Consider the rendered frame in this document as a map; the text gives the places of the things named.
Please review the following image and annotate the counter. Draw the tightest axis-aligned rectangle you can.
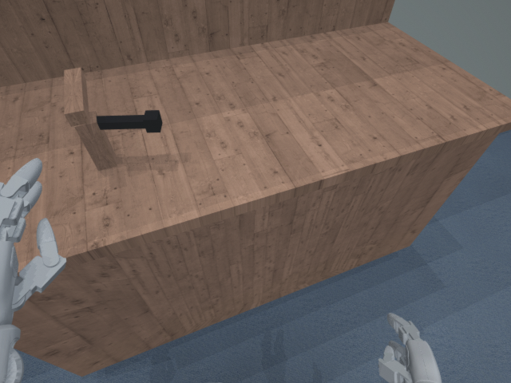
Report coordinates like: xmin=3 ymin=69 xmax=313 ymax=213
xmin=0 ymin=0 xmax=511 ymax=377

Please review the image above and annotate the left robot forearm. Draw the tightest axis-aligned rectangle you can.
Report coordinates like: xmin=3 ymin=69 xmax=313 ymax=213
xmin=0 ymin=324 xmax=24 ymax=383

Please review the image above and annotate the robot right hand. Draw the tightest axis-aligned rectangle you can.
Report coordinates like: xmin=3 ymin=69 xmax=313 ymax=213
xmin=378 ymin=313 xmax=442 ymax=383

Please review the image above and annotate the tap lever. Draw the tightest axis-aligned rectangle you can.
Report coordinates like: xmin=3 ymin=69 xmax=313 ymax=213
xmin=97 ymin=110 xmax=162 ymax=132

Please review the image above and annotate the robot left hand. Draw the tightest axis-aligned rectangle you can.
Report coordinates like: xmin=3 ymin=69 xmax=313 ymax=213
xmin=0 ymin=158 xmax=66 ymax=325

